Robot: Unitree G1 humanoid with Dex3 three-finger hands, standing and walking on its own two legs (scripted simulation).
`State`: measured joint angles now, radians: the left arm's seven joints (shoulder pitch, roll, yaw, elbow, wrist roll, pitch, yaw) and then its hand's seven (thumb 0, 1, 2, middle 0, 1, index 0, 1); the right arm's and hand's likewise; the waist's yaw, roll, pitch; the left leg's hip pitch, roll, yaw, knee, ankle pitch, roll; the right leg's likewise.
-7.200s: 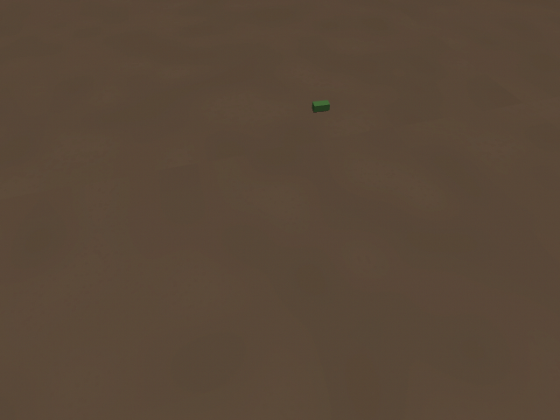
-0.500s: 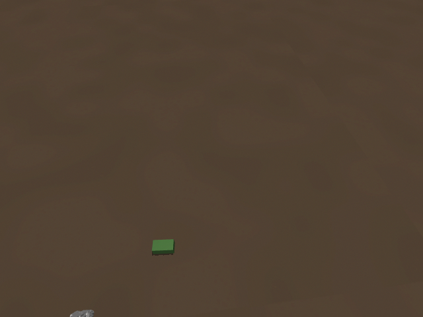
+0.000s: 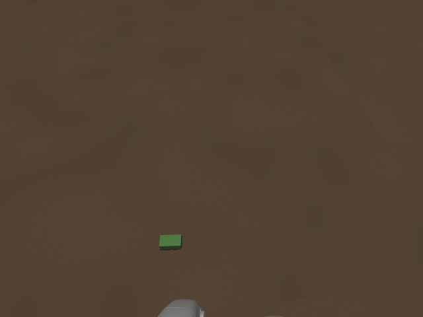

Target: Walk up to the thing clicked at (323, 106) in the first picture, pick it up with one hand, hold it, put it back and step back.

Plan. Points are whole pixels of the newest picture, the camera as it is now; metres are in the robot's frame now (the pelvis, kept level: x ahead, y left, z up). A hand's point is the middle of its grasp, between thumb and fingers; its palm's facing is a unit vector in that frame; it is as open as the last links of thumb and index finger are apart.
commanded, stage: walk up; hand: left
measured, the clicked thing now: (171, 241) +0.46 +0.27 -0.74
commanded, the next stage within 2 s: none
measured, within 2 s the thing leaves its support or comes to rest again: neither
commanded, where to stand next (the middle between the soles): +0.01 +0.00 m, yaw +3 degrees
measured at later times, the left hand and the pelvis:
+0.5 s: hand out of the picture +0.06 +0.32 -0.18, palm faces -0.10 -0.94 -0.33, open 7.4 cm; pelvis -0.03 +0.05 -0.02, yaw -5 degrees
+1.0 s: hand out of the picture -0.12 +0.28 -0.12, palm faces +0.05 -0.91 -0.40, open 7.4 cm; pelvis -0.14 +0.00 +0.01, yaw +1 degrees
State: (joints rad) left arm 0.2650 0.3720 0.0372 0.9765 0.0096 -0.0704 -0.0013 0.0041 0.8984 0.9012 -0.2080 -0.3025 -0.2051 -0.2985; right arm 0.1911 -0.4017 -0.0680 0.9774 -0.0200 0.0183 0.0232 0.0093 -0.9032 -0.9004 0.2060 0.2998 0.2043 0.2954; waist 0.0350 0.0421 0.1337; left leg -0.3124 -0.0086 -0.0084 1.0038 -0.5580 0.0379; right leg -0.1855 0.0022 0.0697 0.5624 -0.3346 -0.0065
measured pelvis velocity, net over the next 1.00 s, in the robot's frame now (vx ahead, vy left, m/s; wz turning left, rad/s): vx -0.14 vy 0.00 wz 0.01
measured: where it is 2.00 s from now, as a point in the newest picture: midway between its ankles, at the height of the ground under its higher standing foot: outside the picture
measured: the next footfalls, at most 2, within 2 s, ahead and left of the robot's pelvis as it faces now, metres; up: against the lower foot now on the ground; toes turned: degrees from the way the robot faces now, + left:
left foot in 0.16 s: +0.16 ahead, +0.15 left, +0.00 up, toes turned +0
right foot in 0.64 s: -0.10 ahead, -0.12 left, +0.00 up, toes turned -3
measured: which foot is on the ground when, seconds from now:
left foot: up 0.00-0.14, down 0.16-0.68, up 0.70-1.00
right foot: down 0.00-0.18, up 0.20-0.62, down 0.64-1.00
